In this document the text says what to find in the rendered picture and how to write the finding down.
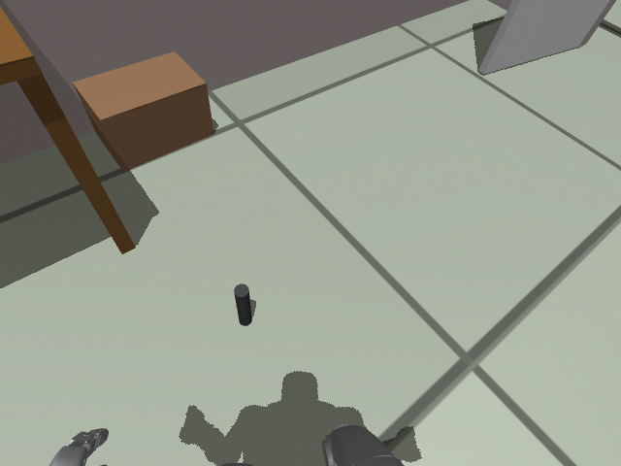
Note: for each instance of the left robot hand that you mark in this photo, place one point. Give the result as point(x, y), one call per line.
point(80, 448)

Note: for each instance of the desk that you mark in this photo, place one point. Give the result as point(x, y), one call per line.
point(17, 63)

